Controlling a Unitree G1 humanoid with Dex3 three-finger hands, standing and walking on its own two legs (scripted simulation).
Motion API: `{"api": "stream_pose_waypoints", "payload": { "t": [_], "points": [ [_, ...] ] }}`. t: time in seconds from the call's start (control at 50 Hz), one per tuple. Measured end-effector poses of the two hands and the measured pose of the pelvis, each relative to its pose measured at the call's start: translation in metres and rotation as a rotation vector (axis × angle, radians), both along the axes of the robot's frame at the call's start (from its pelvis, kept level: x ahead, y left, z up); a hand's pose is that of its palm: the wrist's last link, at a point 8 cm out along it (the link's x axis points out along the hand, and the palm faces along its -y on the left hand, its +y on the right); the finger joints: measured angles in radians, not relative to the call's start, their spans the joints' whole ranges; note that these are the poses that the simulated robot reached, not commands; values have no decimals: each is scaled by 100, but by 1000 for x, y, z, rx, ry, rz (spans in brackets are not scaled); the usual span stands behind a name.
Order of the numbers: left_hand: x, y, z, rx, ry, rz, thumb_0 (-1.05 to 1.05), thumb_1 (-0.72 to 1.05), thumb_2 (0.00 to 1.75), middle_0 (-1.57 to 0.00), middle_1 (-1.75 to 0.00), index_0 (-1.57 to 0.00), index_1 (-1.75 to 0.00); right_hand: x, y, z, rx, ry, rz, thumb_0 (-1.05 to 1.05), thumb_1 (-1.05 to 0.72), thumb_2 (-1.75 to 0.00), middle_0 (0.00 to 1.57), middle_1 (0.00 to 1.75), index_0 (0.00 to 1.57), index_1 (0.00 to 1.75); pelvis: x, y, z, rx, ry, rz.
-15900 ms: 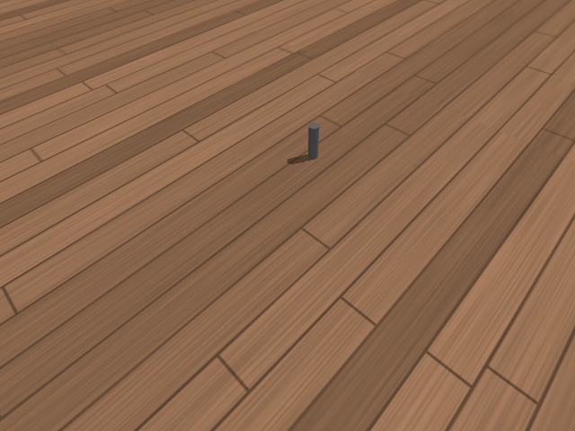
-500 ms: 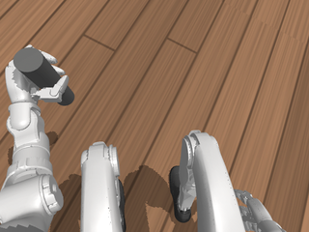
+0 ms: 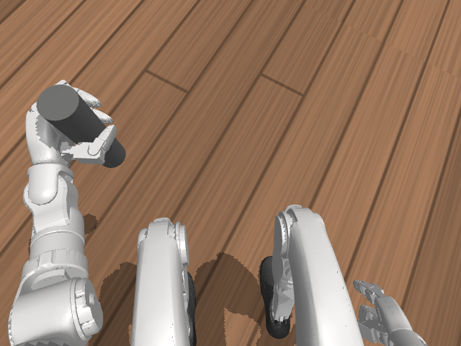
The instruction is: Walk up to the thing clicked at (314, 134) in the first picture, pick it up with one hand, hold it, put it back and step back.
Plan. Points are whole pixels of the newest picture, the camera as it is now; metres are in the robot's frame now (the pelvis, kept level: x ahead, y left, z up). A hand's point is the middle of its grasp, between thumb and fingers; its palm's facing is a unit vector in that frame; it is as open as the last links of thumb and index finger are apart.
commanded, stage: lift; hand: left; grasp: from the side
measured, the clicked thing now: (90, 134) +0.45 +0.23 -0.02
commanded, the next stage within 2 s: hold in 1.66 s
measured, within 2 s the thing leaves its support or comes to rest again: neither
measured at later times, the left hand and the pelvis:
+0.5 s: hand (32, 97) +0.41 +0.21 +0.16, palm faces +0.10 -0.99 -0.03, open 7.5 cm; pelvis +0.02 +0.00 +0.13, yaw +1 degrees
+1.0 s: hand out of the picture +0.40 +0.20 +0.28, palm faces +0.11 -0.99 -0.01, open 7.5 cm; pelvis +0.06 +0.01 +0.25, yaw +2 degrees
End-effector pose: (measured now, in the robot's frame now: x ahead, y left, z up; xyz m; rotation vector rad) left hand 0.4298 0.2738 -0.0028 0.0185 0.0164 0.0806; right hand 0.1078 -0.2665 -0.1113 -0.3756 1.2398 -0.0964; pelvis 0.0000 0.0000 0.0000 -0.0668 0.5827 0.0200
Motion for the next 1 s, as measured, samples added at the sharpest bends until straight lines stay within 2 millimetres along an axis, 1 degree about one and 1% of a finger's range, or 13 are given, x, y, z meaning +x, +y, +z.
{"api": "stream_pose_waypoints", "payload": {
  "t": [0.08,0.26,0.36,0.44,0.5,0.62,0.76,0.88,1.0],
  "points": [
    [-6,-2,18,8,13,-13,-1,-16,120,-85,-118,-88,-121,12,2,17,7,-43,-6,1,-93,-90,20,30,20,30,2,0,17,1,2,0],
    [-18,-3,75,-4,0,23,-1,-15,121,-85,-119,-87,-122,43,8,64,15,-129,-7,1,-92,-89,20,30,20,30,10,1,62,3,-13,5],
    [-29,-7,112,16,0,12,-1,-15,121,-84,-119,-87,-122,58,12,94,24,-174,-15,1,-91,-89,20,30,20,30,15,3,90,3,-36,7],
    [-40,-9,138,11,21,16,-1,-15,121,-84,-119,-87,-122,68,17,119,37,-205,-21,1,-91,-89,20,30,20,30,20,4,115,4,-60,8],
    [-48,-11,162,11,23,23,-1,-15,121,-84,-119,-87,-122,74,21,140,46,-230,-27,1,-91,-89,20,30,20,30,23,5,133,4,-85,10],
    [-59,-12,205,2,29,48,-1,-15,121,-84,-119,-87,-122,83,30,182,60,-274,-28,1,-91,-89,20,30,20,30,32,5,172,8,-139,17],
    [-58,-11,247,2,23,41,-1,-15,121,-84,-119,-87,-122,89,31,224,60,-316,-28,1,-91,-89,20,30,20,30,41,6,207,12,-201,21],
    [-58,-16,268,-13,32,22,-1,-15,121,-85,-119,-87,-122,88,29,249,58,-315,-31,1,-91,-89,20,30,20,30,49,8,231,15,-240,21],
    [-61,-18,286,-12,33,29,-1,-15,121,-85,-118,-88,-121,87,30,266,60,-300,-29,1,-91,-89,20,30,20,30,56,8,249,22,-271,19]
  ]
}}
